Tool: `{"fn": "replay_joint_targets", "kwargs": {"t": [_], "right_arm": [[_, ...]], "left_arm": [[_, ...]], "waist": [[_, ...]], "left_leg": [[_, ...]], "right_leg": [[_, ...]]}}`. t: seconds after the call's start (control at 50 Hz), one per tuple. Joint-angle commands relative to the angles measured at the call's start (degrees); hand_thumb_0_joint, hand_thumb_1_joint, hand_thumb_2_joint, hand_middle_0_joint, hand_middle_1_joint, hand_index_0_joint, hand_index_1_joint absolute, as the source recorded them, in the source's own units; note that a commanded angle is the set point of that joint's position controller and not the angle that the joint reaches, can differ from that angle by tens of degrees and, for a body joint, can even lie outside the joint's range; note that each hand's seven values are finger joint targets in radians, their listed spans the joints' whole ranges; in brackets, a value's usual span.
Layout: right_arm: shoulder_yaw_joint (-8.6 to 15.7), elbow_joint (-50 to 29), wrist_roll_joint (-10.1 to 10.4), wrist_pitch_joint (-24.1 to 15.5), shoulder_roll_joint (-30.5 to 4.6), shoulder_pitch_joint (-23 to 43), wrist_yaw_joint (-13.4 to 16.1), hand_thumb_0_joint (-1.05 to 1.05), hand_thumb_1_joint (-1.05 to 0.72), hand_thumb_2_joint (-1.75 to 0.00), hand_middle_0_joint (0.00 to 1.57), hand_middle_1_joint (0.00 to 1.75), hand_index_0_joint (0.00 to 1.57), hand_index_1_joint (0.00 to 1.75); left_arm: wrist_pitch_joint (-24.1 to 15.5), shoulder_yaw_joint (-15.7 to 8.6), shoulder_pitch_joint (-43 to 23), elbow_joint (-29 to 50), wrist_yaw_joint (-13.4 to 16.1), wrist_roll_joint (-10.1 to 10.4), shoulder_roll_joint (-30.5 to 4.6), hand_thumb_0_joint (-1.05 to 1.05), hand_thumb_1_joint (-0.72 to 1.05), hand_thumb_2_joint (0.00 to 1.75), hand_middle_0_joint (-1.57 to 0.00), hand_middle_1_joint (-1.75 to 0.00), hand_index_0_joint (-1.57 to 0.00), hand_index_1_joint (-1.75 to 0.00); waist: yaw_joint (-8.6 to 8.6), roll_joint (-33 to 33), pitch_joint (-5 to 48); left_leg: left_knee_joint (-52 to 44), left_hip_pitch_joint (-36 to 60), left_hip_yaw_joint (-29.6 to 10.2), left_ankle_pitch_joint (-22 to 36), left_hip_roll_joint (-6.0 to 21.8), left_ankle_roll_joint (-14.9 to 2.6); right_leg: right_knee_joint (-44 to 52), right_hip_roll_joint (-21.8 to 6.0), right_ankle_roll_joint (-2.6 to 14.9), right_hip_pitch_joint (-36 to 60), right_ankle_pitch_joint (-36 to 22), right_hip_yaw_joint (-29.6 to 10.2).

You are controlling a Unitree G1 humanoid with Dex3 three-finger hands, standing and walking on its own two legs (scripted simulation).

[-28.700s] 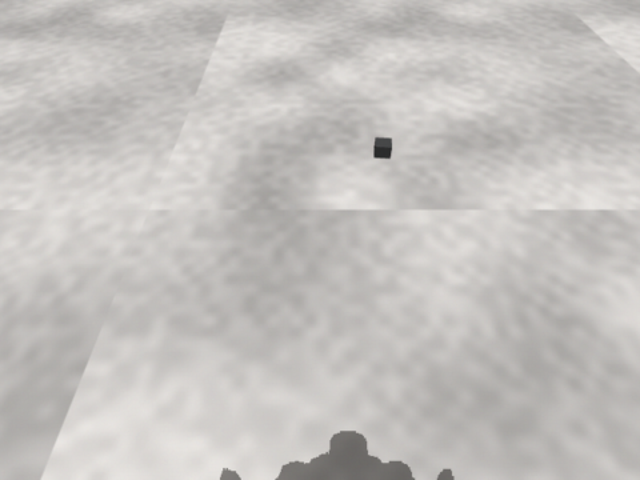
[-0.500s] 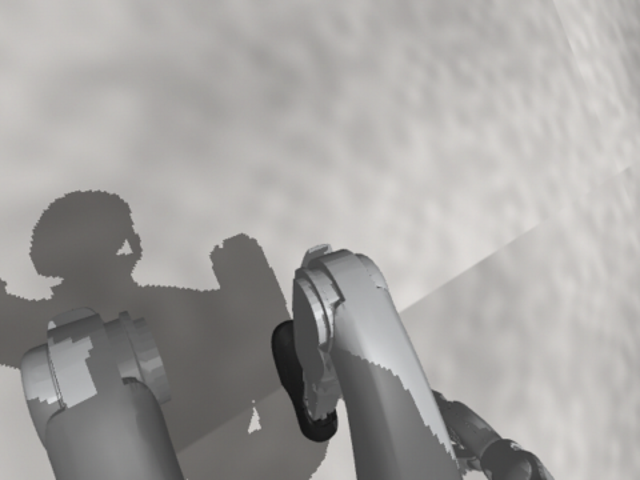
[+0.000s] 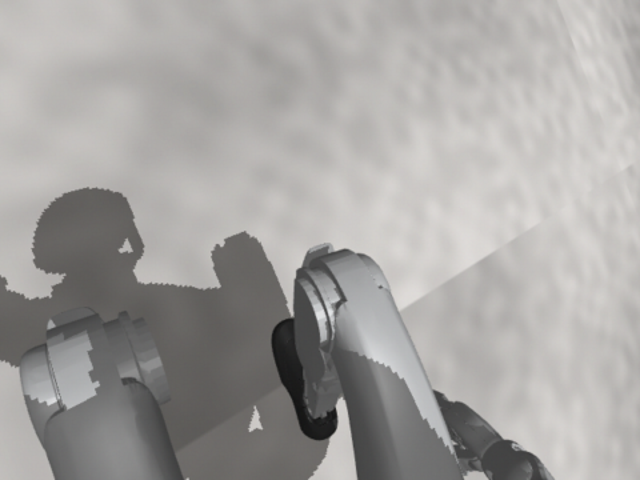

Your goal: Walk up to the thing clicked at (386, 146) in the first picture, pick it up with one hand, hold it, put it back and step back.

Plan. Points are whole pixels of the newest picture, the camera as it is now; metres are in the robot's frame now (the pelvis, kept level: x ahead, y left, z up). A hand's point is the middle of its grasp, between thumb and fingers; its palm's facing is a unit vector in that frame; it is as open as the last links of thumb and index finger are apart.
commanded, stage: close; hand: left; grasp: from above
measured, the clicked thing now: out of the picture +0.42 +0.39 -0.26
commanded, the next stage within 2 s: settle in 0.14 s
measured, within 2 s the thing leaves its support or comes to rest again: leaves its support in 0.54 s
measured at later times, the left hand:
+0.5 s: hand out of the picture +0.41 +0.39 -0.21, palm faces -0.44 -0.14 -0.89, open 10.7 cm
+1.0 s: hand out of the picture +0.41 +0.40 -0.12, palm faces -0.46 -0.10 -0.88, open 10.7 cm
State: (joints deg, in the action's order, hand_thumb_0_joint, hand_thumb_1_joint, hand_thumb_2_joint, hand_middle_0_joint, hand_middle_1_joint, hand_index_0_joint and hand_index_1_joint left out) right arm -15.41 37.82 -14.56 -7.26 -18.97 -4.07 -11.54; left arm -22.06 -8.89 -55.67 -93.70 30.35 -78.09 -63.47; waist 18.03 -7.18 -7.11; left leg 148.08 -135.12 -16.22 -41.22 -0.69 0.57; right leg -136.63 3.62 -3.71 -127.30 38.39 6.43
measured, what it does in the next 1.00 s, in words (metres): stands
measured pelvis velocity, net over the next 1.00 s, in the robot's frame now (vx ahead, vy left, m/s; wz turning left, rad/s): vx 0.00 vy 0.00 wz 0.07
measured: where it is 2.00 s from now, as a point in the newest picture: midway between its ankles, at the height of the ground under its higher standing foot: (233, 440)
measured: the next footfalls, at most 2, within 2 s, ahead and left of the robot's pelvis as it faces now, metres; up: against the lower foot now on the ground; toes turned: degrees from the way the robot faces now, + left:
none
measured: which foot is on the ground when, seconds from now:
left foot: down 0.00-1.00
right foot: down 0.00-1.00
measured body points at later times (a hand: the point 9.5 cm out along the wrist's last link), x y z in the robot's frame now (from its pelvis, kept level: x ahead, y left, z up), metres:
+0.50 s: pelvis +0.00 +0.00 +0.00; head +0.25 +0.15 +0.35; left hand +0.43 +0.39 -0.16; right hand +0.09 -0.26 -0.06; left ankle +0.06 +0.12 -0.26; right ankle +0.12 -0.14 -0.26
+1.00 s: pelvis +0.00 +0.00 +0.03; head +0.22 +0.13 +0.40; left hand +0.43 +0.40 -0.07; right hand +0.12 -0.26 -0.05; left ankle +0.06 +0.12 -0.26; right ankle +0.12 -0.14 -0.26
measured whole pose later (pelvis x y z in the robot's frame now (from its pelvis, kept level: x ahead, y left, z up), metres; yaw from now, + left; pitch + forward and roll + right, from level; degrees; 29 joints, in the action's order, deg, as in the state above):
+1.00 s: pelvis +0.00 +0.00 +0.03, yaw +4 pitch +32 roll -14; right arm -7.3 36.7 -7.9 -1.1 -17.6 -7.0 -10.3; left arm -17.8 -6.3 -52.7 -74.7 13.0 -73.4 -52.8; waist 12.7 -0.4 0.9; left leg 140.1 -134.4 -12.1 -38.3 -2.0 -0.1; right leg -131.5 0.3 -2.8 -126.1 38.4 4.2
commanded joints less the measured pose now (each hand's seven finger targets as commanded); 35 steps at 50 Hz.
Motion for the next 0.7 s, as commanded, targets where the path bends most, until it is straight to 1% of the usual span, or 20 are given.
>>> {"fn": "replay_joint_targets", "kwargs": {"t": [0.0, 0.06, 0.1, 0.12, 0.18, 0.26, 0.3, 0.32, 0.34, 0.38, 0.4, 0.46, 0.48, 0.5, 0.54, 0.58, 0.6, 0.62, 0.66, 0.68], "right_arm": [[6.0, 0.2, 0.1, 0.3, -18.3, -8.6, 0.8, 0.0, -0.89, -0.9, 0.2, 0.3, 0.2, 0.3], [6.3, 0.0, 0.2, 0.3, -18.6, -8.5, 0.9, 0.0, -0.89, -0.9, 0.2, 0.3, 0.2, 0.3], [6.2, 0.1, 0.1, 0.2, -18.9, -9.1, 0.7, 0.0, -0.89, -0.9, 0.2, 0.3, 0.2, 0.3], [6.1, 0.2, 0.1, 0.5, -18.8, -8.4, 0.9, 0.0, -0.89, -0.9, 0.2, 0.3, 0.2, 0.3], [6.0, 0.1, 0.1, 0.6, -18.1, -8.3, 0.9, 0.0, -0.89, -0.9, 0.2, 0.3, 0.2, 0.3], [6.2, 0.1, 0.1, 0.6, -18.7, -8.6, 0.8, 0.0, -0.9, -0.9, 0.2, 0.3, 0.2, 0.3], [6.4, -0.1, 0.0, 0.7, -18.8, -8.4, 1.0, 0.0, -0.9, -0.9, 0.2, 0.3, 0.2, 0.3], [6.3, -0.5, 0.0, 0.7, -18.7, -9.0, 0.9, 0.0, -0.9, -0.9, 0.2, 0.3, 0.2, 0.3], [6.3, 0.1, 0.1, 0.8, -18.1, -9.1, 0.8, 0.0, -0.91, -0.9, 0.2, 0.3, 0.2, 0.3], [6.8, -1.0, 0.1, 0.6, -19.1, -8.6, 0.9, 0.0, -0.91, -0.9, 0.2, 0.3, 0.2, 0.3], [7.0, -1.1, 0.5, 0.7, -18.9, -8.5, 1.1, 0.0, -0.9, -0.9, 0.2, 0.3, 0.2, 0.3], [7.4, -0.7, 0.7, 0.9, -18.3, -8.9, 1.0, 0.0, -0.9, -0.9, 0.2, 0.3, 0.2, 0.3], [7.6, -0.1, 0.8, 1.0, -17.8, -9.5, 0.9, 0.0, -0.9, -0.9, 0.2, 0.3, 0.2, 0.3], [8.1, -0.1, 0.9, 1.1, -18.0, -9.6, 0.9, 0.0, -0.9, -0.9, 0.2, 0.3, 0.2, 0.3], [8.7, 0.4, 1.3, 1.0, -18.0, -9.9, 0.8, 0.0, -0.9, -0.9, 0.2, 0.3, 0.2, 0.3], [9.1, 0.3, 2.1, 1.3, -17.5, -10.1, 0.8, 0.0, -0.9, -0.9, 0.2, 0.3, 0.2, 0.3], [9.6, 0.3, 2.3, 1.3, -17.0, -10.2, 0.9, 0.0, -0.9, -0.9, 0.2, 0.3, 0.2, 0.3], [10.3, 0.7, 2.4, 1.2, -17.3, -10.3, 0.8, 0.0, -0.9, -0.9, 0.2, 0.3, 0.2, 0.3], [11.2, 0.3, 3.3, 1.5, -16.7, -11.2, 0.6, 0.0, -0.9, -0.9, 0.2, 0.3, 0.2, 0.3], [11.8, 0.1, 3.9, 1.9, -16.5, -10.7, 0.7, 0.0, -0.9, -0.9, 0.2, 0.3, 0.2, 0.3]], "left_arm": [[0.1, -0.3, -10.9, 4.7, 1.0, 1.2, -13.6, 0.0, 0.59, 0.64, -1.04, -0.38, -0.99, -0.43], [0.1, -0.8, -10.8, 6.5, 0.8, 1.2, -14.2, 0.0, 0.61, 0.66, -1.07, -0.36, -1.01, -0.42], [0.4, -0.1, -12.2, 5.3, 0.5, 0.9, -13.7, 0.0, 0.64, 0.64, -1.08, -0.37, -1.03, -0.42], [0.1, -0.8, -11.1, 5.5, 0.7, 1.4, -13.9, 0.0, 0.64, 0.66, -1.09, -0.36, -1.03, -0.43], [0.1, -0.3, -10.6, 5.5, 0.7, 1.0, -13.6, 0.0, 0.65, 0.67, -1.1, -0.36, -1.04, -0.43], [0.2, -0.3, -10.2, 4.9, 0.4, 1.1, -13.6, 0.0, 0.69, 0.76, -1.19, -0.39, -1.13, -0.47], [0.3, -1.6, -10.5, 5.1, 0.4, 1.4, -14.7, 0.0, 0.74, 0.71, -1.21, -0.4, -1.16, -0.46], [0.5, -1.1, -10.9, 6.4, 0.1, 1.1, -14.9, 0.0, 0.73, 0.72, -1.23, -0.38, -1.16, -0.45], [0.4, -1.0, -12.3, 8.1, 0.0, 1.7, -14.5, 0.0, 0.73, 0.7, -1.21, -0.4, -1.16, -0.45], [0.7, -1.9, -11.2, 7.3, -0.4, 1.6, -15.2, 0.0, 0.74, 0.75, -1.25, -0.38, -1.17, -0.45], [0.5, -2.3, -11.9, 9.6, -0.5, 1.7, -15.4, 0.0, 0.74, 0.74, -1.24, -0.37, -1.17, -0.45], [0.0, -3.0, -13.1, 13.6, -0.8, 1.7, -16.0, 0.0, 0.77, 0.75, -1.26, -0.38, -1.19, -0.45], [0.2, -2.8, -13.2, 14.0, -0.9, 1.6, -15.2, 0.0, 0.77, 0.76, -1.27, -0.38, -1.2, -0.46], [0.4, -3.7, -12.6, 14.6, -0.9, 2.0, -15.1, 0.0, 0.79, 0.76, -1.27, -0.38, -1.2, -0.45], [0.8, -3.3, -12.9, 14.9, -1.4, 1.7, -14.7, 0.0, 0.79, 0.78, -1.29, -0.36, -1.21, -0.45], [1.1, -3.6, -14.6, 19.4, -1.8, 2.1, -14.6, 0.0, 0.81, 0.8, -1.3, -0.37, -1.22, -0.46], [1.6, -3.5, -14.3, 20.2, -2.2, 2.3, -13.9, 0.0, 0.82, 0.79, -1.3, -0.38, -1.23, -0.46], [2.3, -3.7, -13.2, 18.7, -2.7, 2.6, -13.1, 0.0, 0.83, 0.79, -1.31, -0.39, -1.24, -0.47], [3.0, -3.3, -13.2, 21.1, -4.1, 2.8, -11.7, 0.0, 0.84, 0.82, -1.32, -0.38, -1.24, -0.47], [3.3, -3.0, -14.0, 23.3, -4.8, 3.1, -11.6, 0.0, 0.84, 0.81, -1.32, -0.38, -1.24, -0.46]], "waist": [[1.57, 28.3, 33.5], [0.85, 29.5, 35.0], [1.94, 29.7, 33.1], [1.1, 29.8, 33.7], [0.83, 30.1, 34.5], [1.53, 29.3, 34.2], [0.91, 29.3, 34.3], [0.99, 30.3, 34.8], [0.54, 31.5, 35.6], [0.98, 29.9, 34.8], [0.18, 30.8, 36.3], [-0.68, 33.4, 39.9], [-0.57, 34.0, 40.1], [-1.06, 33.9, 40.7], [-0.56, 32.9, 39.9], [-1.63, 35.8, 43.5], [-2.16, 36.2, 44.1], [-2.16, 34.6, 41.8], [-2.6, 36.0, 43.3], [-3.5, 36.4, 44.9]], "left_leg": [[-17.6, 29.3, 6.6, 12.5, 1.9, -0.54], [-18.0, 31.0, 6.3, 13.2, 2.0, -0.29], [-17.6, 31.2, 6.1, 14.0, 2.1, -0.11], [-17.9, 31.1, 5.9, 14.0, 2.0, -0.02], [-17.7, 30.3, 6.8, 13.2, 2.0, -0.36], [-17.4, 31.0, 6.3, 14.4, 2.0, -0.31], [-17.3, 30.4, 6.5, 14.1, 1.9, -0.24], [-17.6, 30.8, 6.8, 14.3, 1.8, -0.28], [-18.2, 31.7, 6.7, 14.0, 1.9, -0.1], [-17.5, 30.5, 6.7, 13.0, 1.8, -0.23], [-17.9, 31.2, 6.8, 13.1, 1.7, -0.13], [-17.9, 33.6, 7.2, 15.3, 1.7, 0.07], [-18.0, 33.9, 7.6, 15.6, 1.7, 0.0], [-18.2, 33.6, 7.8, 16.0, 1.5, 0.03], [-17.0, 32.8, 8.2, 16.1, 1.5, -0.22], [-18.1, 34.9, 8.5, 17.2, 1.2, -0.06], [-18.5, 35.0, 8.9, 17.0, 1.2, -0.14], [-18.4, 34.1, 8.7, 16.2, 1.0, -0.09], [-20.2, 34.7, 9.0, 15.1, 0.8, 0.01], [-20.5, 34.6, 9.4, 14.9, 0.8, -0.15]], "right_leg": [[9.3, 1.4, 4.45, 14.3, -12.6, 8.7], [9.1, 1.3, 4.53, 14.2, -12.8, 8.8], [8.5, 1.0, 4.59, 12.6, -13.2, 8.8], [8.6, 1.1, 4.64, 13.2, -13.1, 9.0], [9.5, 1.4, 4.56, 15.1, -13.0, 8.4], [8.8, 1.3, 4.6, 13.6, -13.4, 8.7], [9.1, 1.1, 4.72, 14.0, -13.2, 8.8], [9.1, 1.1, 4.7, 14.7, -13.4, 8.4], [8.9, 1.0, 4.78, 14.4, -13.2, 8.4], [9.1, 1.0, 4.83, 13.4, -12.4, 8.6], [9.2, 0.9, 4.91, 14.2, -12.4, 8.5], [9.2, 0.9, 5.13, 15.2, -14.0, 8.1], [9.2, 0.9, 5.1, 15.4, -14.3, 7.9], [9.5, 0.8, 5.07, 15.7, -14.7, 8.0], [9.7, 0.7, 5.15, 14.5, -14.8, 7.7], [9.9, 0.4, 5.42, 15.5, -15.7, 7.2], [10.2, 0.3, 5.41, 15.6, -15.7, 6.9], [10.1, 0.0, 5.61, 13.1, -14.7, 7.1], [10.5, -0.1, 5.7, 13.5, -13.9, 6.6], [11.1, -0.3, 5.68, 13.7, -14.0, 6.2]]}}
